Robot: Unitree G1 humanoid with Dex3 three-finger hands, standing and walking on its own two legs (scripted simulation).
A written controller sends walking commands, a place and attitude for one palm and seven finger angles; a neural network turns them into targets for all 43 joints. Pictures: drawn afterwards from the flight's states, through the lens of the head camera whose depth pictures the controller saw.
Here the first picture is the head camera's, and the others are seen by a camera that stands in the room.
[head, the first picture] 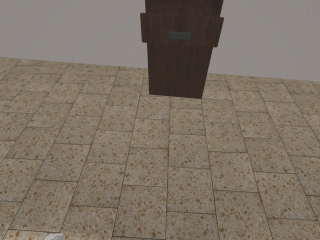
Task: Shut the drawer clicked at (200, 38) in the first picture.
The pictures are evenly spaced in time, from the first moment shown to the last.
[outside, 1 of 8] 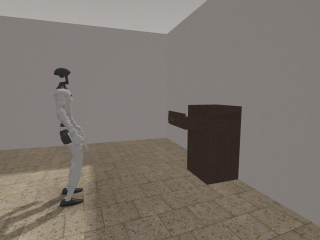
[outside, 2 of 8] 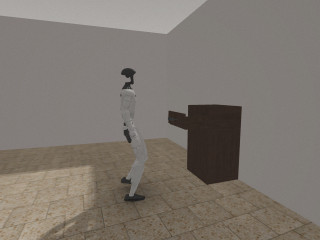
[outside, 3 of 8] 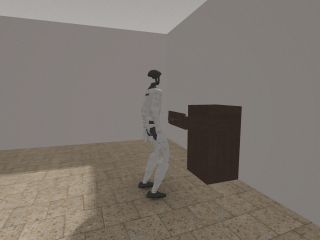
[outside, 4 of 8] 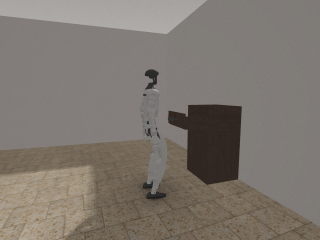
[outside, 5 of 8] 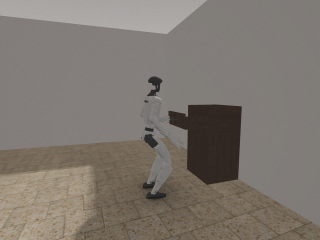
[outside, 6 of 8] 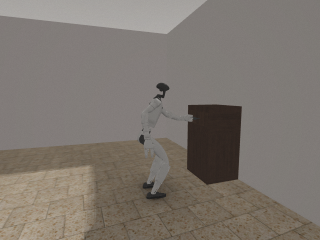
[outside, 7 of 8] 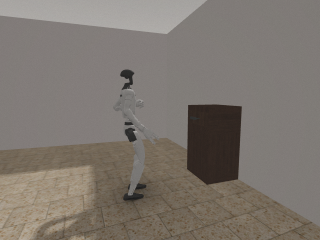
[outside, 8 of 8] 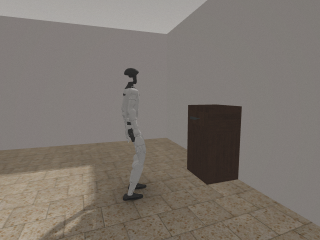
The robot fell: no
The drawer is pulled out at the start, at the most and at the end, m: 0.30 0.30 0.00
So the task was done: yes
